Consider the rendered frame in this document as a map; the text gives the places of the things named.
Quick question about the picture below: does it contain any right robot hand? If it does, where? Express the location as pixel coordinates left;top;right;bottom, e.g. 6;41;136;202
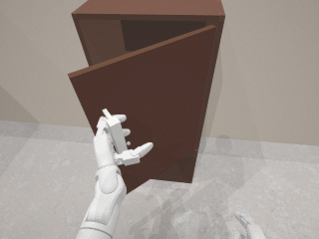
231;211;266;239

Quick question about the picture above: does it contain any left robot hand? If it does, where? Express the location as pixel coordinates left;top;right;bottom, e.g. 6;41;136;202
93;115;154;170

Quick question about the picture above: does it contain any cupboard door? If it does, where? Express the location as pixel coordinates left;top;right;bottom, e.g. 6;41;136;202
68;25;216;195

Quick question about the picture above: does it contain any robot left forearm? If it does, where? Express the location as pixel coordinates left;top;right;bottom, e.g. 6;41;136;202
76;165;127;239

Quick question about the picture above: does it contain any handle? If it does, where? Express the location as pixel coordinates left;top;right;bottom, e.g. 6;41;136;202
103;109;128;154

